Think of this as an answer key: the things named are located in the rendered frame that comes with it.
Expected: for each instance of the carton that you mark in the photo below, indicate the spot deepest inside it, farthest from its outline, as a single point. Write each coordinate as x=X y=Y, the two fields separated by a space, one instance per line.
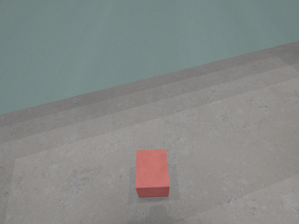
x=151 y=173

